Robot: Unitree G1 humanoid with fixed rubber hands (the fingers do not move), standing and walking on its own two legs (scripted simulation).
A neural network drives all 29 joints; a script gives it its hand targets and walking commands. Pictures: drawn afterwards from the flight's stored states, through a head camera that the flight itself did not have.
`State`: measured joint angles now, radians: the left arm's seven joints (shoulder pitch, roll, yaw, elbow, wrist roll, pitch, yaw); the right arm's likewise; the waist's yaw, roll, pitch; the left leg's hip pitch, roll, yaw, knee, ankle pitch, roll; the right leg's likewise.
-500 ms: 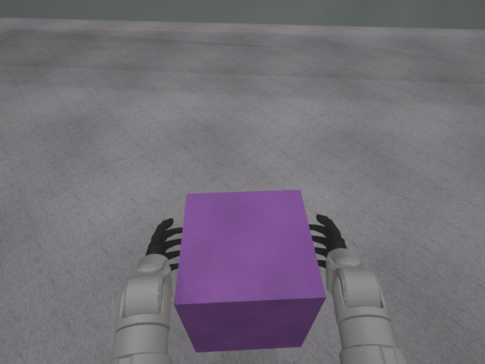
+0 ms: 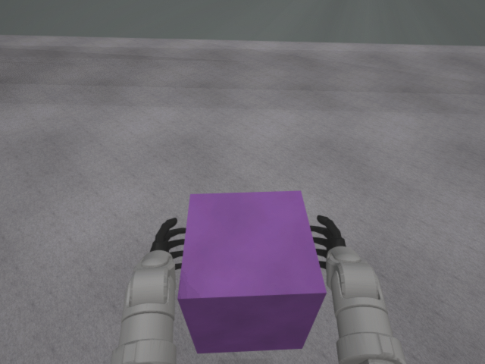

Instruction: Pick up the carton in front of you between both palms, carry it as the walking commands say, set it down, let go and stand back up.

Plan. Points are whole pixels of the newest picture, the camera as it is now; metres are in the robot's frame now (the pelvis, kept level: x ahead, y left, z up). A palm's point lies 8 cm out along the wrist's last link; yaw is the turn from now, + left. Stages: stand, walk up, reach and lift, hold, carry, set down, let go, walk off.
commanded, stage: hold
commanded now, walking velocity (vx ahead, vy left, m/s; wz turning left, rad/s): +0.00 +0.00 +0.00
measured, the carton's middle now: (247, 273) +0.31 +0.01 -0.04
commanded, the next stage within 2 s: set down in 0.08 s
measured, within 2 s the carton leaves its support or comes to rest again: neither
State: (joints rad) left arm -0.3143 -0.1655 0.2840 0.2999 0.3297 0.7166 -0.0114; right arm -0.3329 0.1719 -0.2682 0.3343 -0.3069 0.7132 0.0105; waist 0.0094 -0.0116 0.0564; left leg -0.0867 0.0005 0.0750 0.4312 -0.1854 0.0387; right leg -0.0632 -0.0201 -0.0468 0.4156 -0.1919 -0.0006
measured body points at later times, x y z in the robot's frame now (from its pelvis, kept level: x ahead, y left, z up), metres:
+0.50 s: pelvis +0.00 -0.01 -0.02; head +0.06 +0.01 +0.43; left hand +0.34 +0.18 -0.03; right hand +0.37 -0.12 -0.03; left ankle +0.05 +0.09 -0.74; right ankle +0.04 -0.12 -0.74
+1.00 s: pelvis -0.02 -0.03 -0.13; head +0.19 -0.02 +0.26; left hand +0.40 +0.15 -0.21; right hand +0.42 -0.15 -0.21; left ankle +0.05 +0.10 -0.74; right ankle +0.04 -0.12 -0.74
